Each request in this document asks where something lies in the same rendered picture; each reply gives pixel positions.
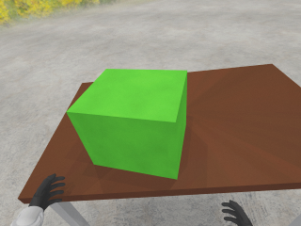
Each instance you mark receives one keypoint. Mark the table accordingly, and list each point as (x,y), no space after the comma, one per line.
(242,134)

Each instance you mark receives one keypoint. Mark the left robot forearm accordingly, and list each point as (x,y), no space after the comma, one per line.
(30,216)

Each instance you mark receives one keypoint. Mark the right robot hand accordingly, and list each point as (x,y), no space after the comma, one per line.
(241,219)

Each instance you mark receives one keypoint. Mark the left robot hand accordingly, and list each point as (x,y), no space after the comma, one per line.
(43,193)

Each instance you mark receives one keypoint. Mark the carton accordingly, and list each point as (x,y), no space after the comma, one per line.
(134,119)

